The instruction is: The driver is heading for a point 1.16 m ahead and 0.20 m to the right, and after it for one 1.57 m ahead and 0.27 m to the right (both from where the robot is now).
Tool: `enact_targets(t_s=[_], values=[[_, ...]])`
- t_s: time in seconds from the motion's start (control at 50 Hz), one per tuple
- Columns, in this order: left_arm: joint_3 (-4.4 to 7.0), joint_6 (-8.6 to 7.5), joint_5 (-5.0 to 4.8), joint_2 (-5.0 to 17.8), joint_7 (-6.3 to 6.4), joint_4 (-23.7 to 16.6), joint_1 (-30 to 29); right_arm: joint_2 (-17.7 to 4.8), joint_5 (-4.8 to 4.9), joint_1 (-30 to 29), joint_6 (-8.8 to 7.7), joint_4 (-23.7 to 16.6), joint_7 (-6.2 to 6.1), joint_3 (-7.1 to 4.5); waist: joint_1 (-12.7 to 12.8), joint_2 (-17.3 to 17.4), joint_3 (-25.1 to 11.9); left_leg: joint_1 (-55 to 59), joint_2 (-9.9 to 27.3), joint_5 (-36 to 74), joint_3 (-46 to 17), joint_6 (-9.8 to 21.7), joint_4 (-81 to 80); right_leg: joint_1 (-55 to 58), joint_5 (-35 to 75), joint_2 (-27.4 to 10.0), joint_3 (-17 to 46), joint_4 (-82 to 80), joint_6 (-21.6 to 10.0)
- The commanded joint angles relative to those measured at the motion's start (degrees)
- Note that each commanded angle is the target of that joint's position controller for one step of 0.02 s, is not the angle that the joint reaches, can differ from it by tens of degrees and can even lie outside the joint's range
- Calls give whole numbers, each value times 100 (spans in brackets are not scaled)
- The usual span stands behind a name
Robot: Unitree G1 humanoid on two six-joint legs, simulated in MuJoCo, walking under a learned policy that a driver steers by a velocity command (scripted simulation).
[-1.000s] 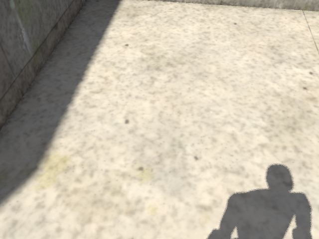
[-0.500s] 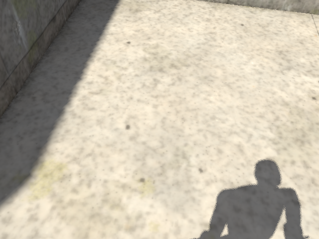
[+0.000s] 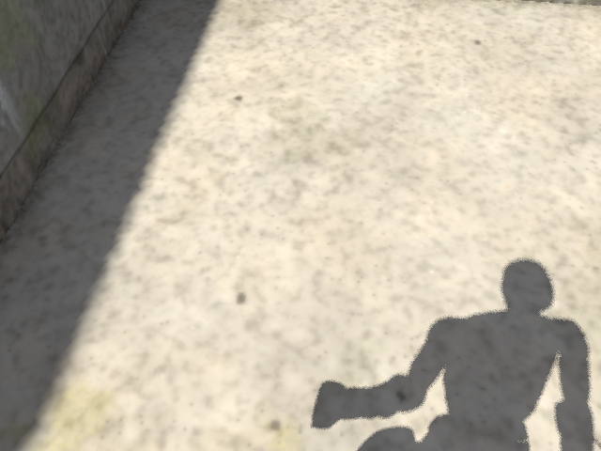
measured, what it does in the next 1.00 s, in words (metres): walks ahead, turning right: left foot, then right foot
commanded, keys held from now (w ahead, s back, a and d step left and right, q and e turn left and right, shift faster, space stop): w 0.26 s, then w+e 0.72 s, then w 0.02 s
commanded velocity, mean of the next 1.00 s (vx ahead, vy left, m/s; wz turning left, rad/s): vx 0.50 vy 0.00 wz -0.31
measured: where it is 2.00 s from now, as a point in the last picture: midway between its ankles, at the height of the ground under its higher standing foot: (392, 214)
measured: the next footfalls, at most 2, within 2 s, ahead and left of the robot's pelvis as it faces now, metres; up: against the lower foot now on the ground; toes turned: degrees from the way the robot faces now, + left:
left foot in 0.48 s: +0.45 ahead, +0.12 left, +0.00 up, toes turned -1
right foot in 1.00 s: +0.66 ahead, -0.14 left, +0.00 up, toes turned -28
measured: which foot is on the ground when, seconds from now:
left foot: up 0.00-0.46, down 0.48-1.00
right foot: down 0.00-0.50, up 0.52-0.98, down 1.00-1.00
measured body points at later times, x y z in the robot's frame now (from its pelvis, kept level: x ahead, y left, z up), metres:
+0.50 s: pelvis +0.29 +0.03 +0.00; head +0.33 +0.04 +0.45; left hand +0.20 +0.27 -0.14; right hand +0.49 -0.19 -0.10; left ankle +0.41 +0.11 -0.72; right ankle +0.10 -0.06 -0.70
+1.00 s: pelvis +0.54 -0.02 +0.00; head +0.58 -0.04 +0.45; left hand +0.81 +0.11 -0.10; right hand +0.41 -0.24 -0.14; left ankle +0.41 +0.12 -0.71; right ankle +0.63 -0.12 -0.72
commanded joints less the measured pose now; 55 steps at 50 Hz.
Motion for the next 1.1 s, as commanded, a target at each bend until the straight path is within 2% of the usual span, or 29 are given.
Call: enact_targets(t_s=[0.02,0.06,0.08,0.12,0.16,0.26,0.32,0.38,0.42,0.44,0.46,0.48,0.5,0.52,0.54,0.56,0.6,0.64,0.7,0.8,0.88,0.94,0.98,1.0,1.02,1.04,1.06,1.08,1.1], values=[[159,-17,-87,591,-6,157,964,-650,-35,-345,-104,-580,46,-162,349,-21,-388,-2838,492,854,-409,152,1524,2285,-1170,-2089,3188,-2279,-904],[36,-113,-74,251,42,335,1044,-414,-164,-187,22,-528,87,-148,-1,-109,-227,-2197,697,993,-400,45,987,1490,-70,-1654,2240,-2407,-590],[14,-161,-69,234,58,419,1212,-308,-181,-121,89,-510,115,-140,-60,-152,-234,-2068,712,987,-357,-13,822,1381,283,-1578,2010,-2433,-559],[29,-231,-79,409,74,524,1495,-276,-199,-324,184,-609,151,-141,-113,-206,-145,-2254,772,1096,-221,-120,505,1330,719,-1480,1683,-2522,-566],[40,-241,-84,547,72,556,1690,-352,-205,-878,240,-827,178,-142,-47,-241,24,-2692,879,1487,-93,-236,66,1399,739,-1415,1487,-2698,-554],[-19,-223,-105,511,61,620,2194,-342,-105,-2119,226,-1260,216,-80,273,-327,174,-2929,799,2431,235,-389,-1560,1844,1628,-1184,1036,-2711,-344],[-36,-201,-95,521,90,733,2598,-365,-90,-2645,203,-1450,207,-61,475,-383,181,-2947,637,2570,325,-382,-2150,2364,2122,-1252,1163,-2489,-355],[-13,-154,-37,638,139,744,2671,-472,-77,-2950,136,-1639,191,-75,514,-437,180,-2988,521,2244,264,-313,-2514,2923,2633,-1429,1392,-2110,-457],[23,-133,-6,748,165,692,2459,-584,-57,-2715,62,-1653,169,-110,303,-504,85,-2449,382,1836,242,-197,-2827,2982,3262,-1474,1442,-1724,-369],[46,-134,-8,815,163,656,2318,-681,-58,-2272,19,-1541,134,-158,95,-547,-113,-1781,215,1622,289,-120,-2998,2884,3881,-1412,1412,-1283,-278],[59,-129,-43,846,138,626,2187,-813,-85,-1425,-43,-1284,80,-232,-284,-407,-551,-680,90,1814,360,-4,-3385,2650,4047,-1201,1266,-375,-165],[33,-144,-113,730,113,508,2091,-1139,-216,-441,-118,-1064,0,-348,-655,-171,-1198,871,719,1788,-233,201,-3427,1691,2931,-916,1116,926,-57],[-96,-129,-374,68,93,267,2590,-1826,-392,188,-116,-1100,-46,-521,-560,972,-2256,2778,2595,1253,-2596,771,-3591,-236,-93,-112,597,3066,229],[24,-82,-274,472,128,289,2602,-1634,-244,-94,-4,-1153,-1,-501,-451,945,-2441,2539,2909,974,-3866,975,-4288,-906,-1993,55,966,3920,162],[106,-19,-182,635,130,233,2186,-1209,-176,-696,30,-1240,12,-388,-184,430,-1457,1671,2657,463,-2994,787,-4405,-1171,-1526,-343,1110,4121,127],[93,-10,-140,511,84,167,1864,-828,-138,-1087,3,-1288,28,-291,-101,165,-792,822,2386,638,-2202,622,-4652,-1139,-1096,-561,1085,3889,146],[120,113,-11,345,-5,119,1775,-555,-106,-1187,-62,-1182,-11,-212,160,409,-287,-89,1923,1285,-1106,289,-4948,-810,-780,-799,1044,3500,206],[117,256,22,196,-85,65,1770,-518,-71,-948,-164,-1068,-23,-202,266,426,-272,-268,1828,1858,-601,247,-5054,-745,-576,-823,957,3475,267],[113,354,28,191,-161,-203,1218,-657,-53,-700,-258,-976,-18,-239,293,370,-149,-145,1774,2457,10,273,-5170,-1291,8,-914,874,3248,342],[17,332,13,182,-289,-674,90,-726,-71,-436,-267,-901,-28,-229,133,349,98,3,1565,3123,849,234,-5175,-1298,990,-825,496,1525,406],[-20,325,47,261,-353,-973,-548,-973,-72,-38,-204,-796,-93,-287,-47,334,179,721,1803,3733,1150,211,-5036,-1096,763,-691,96,596,206],[36,325,79,399,-319,-1016,-424,-1136,-93,37,-79,-759,-145,-328,75,474,-20,1295,1871,5765,1432,130,-4203,-635,-20,-298,-180,310,-81],[142,291,77,582,-255,-818,402,-1324,-100,16,51,-782,-146,-380,412,550,-526,1392,1875,6753,1520,106,-2753,282,-563,133,-280,91,-336],[235,231,133,728,-191,-542,1248,-1314,-78,0,101,-823,-120,-367,777,336,-992,851,1792,6070,1599,-13,-1493,1491,-336,258,-110,-427,-504],[391,188,207,1222,-101,-389,1948,-1030,-79,50,105,-1003,-89,-288,1003,-281,-1598,-512,1606,3693,1566,-169,205,2971,-920,-874,1403,-617,-804],[487,233,72,1760,-63,-515,1738,-600,36,128,56,-1415,43,-223,590,-1570,-2002,-2904,268,-621,1005,-512,2270,4346,-881,-2402,4678,-1499,-1653],[443,320,-6,1585,-4,-510,1815,-1050,-17,-606,5,-1502,60,-297,798,-358,-1683,-3477,483,-97,45,-458,2303,4041,-317,-2348,4313,-1832,-1453],[366,302,-32,1333,48,-453,1497,-911,65,-840,-62,-1569,84,-252,619,-254,-1029,-3563,724,436,-18,-388,2049,3408,288,-2205,3409,-1795,-1295],[280,237,-53,1022,45,-424,1252,-861,60,-682,-93,-1437,69,-233,348,83,-629,-3155,917,695,-65,-365,1453,2639,1142,-1932,2821,-1889,-1033]])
